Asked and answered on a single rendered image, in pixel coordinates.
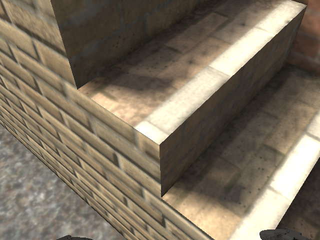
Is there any robot right hand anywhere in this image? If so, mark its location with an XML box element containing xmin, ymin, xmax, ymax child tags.
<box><xmin>259</xmin><ymin>227</ymin><xmax>313</xmax><ymax>240</ymax></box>

